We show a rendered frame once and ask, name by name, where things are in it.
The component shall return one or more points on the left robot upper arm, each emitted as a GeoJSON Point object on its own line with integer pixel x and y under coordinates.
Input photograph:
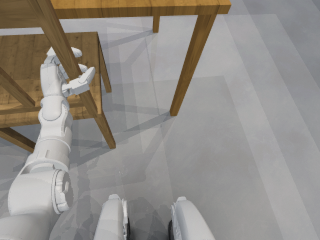
{"type": "Point", "coordinates": [37, 200]}

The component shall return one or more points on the chair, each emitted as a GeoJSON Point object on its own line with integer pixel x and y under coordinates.
{"type": "Point", "coordinates": [21, 57]}

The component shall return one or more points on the robot thigh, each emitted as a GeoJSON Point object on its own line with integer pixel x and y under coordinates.
{"type": "Point", "coordinates": [113, 218]}
{"type": "Point", "coordinates": [192, 225]}

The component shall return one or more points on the left robot forearm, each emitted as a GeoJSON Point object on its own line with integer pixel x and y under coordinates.
{"type": "Point", "coordinates": [54, 142]}

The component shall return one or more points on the robot right thigh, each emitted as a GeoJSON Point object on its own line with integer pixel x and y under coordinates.
{"type": "Point", "coordinates": [192, 225]}

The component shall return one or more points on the robot left hand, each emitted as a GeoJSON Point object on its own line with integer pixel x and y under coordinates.
{"type": "Point", "coordinates": [53, 77]}

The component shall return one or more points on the robot left thigh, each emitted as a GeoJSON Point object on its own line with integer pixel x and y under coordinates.
{"type": "Point", "coordinates": [113, 218]}

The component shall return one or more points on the table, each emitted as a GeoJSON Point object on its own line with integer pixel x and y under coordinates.
{"type": "Point", "coordinates": [207, 10]}

